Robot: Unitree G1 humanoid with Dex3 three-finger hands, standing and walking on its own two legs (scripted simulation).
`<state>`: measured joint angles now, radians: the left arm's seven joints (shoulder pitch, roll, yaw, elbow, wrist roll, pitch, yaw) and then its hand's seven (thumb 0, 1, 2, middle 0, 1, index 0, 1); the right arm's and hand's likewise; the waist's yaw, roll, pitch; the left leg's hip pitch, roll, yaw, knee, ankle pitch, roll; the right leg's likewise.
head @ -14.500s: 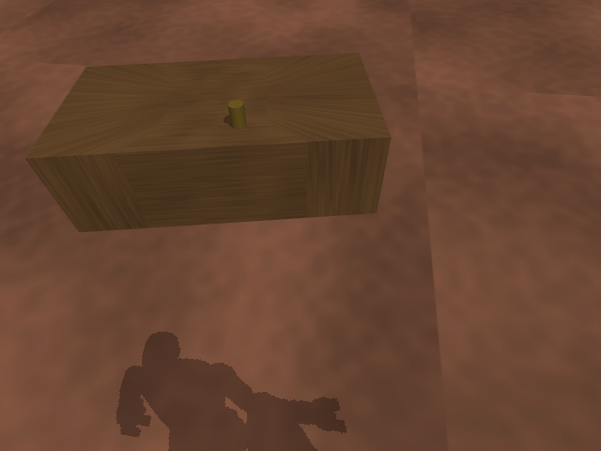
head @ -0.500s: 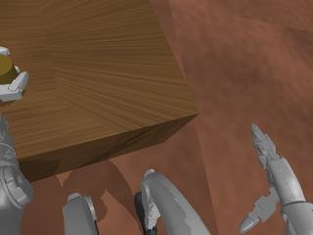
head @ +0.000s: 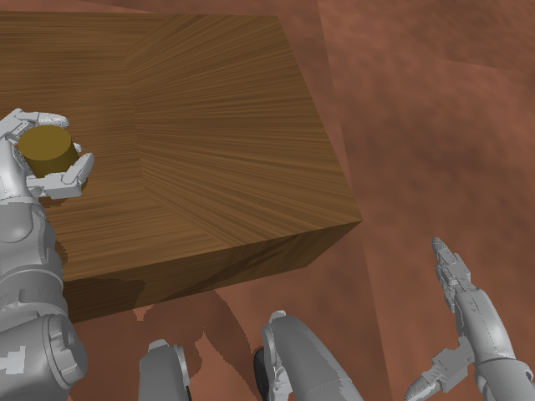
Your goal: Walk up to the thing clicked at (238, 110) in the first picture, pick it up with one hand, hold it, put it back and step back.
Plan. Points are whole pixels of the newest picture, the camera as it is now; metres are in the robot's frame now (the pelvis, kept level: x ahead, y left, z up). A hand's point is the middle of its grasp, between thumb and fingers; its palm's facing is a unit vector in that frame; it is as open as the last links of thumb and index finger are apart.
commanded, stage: lift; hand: left
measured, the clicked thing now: (56, 163) +0.50 +0.21 -0.02
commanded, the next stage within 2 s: hold in 1.12 s
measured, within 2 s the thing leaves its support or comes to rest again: neither
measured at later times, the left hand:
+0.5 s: hand (47, 179) +0.42 +0.19 +0.08, palm faces +0.18 -0.98 -0.01, open 8.3 cm
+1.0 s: hand (48, 192) +0.38 +0.18 +0.11, palm faces +0.18 -0.98 +0.00, open 8.3 cm
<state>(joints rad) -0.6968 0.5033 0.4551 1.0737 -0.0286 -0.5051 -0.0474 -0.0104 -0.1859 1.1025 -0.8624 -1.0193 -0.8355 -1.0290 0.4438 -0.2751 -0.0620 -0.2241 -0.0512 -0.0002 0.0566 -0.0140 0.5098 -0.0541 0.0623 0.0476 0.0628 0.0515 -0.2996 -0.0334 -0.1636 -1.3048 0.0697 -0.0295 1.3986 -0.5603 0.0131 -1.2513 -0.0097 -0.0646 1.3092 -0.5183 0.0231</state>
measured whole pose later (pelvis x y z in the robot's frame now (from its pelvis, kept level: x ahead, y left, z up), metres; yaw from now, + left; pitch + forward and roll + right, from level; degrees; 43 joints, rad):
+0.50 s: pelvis +0.02 +0.00 +0.05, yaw +2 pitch +17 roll -2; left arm -0.38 0.27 0.29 0.72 -0.11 -0.42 -0.03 -0.01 -0.19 1.11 -0.86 -1.02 -0.84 -1.03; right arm 0.47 -0.24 -0.07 -0.07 -0.02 0.04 0.01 -0.01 0.53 -0.05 0.06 0.05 0.06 0.05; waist -0.13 -0.03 -0.13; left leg -0.95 0.05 0.01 1.16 -0.51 0.01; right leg -0.92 -0.03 -0.04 1.11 -0.48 0.03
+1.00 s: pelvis +0.03 -0.01 +0.08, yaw +2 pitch +13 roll -1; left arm -0.20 0.21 0.21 0.51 -0.14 -0.37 -0.01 -0.01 -0.19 1.10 -0.86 -1.02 -0.83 -1.03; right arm 0.46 -0.22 -0.08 0.01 0.00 0.07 -0.02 -0.01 0.54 -0.04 0.06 0.05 0.06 0.05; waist -0.08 -0.03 -0.11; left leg -0.78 0.04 0.03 1.03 -0.47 0.00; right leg -0.77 -0.04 -0.02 1.01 -0.46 0.02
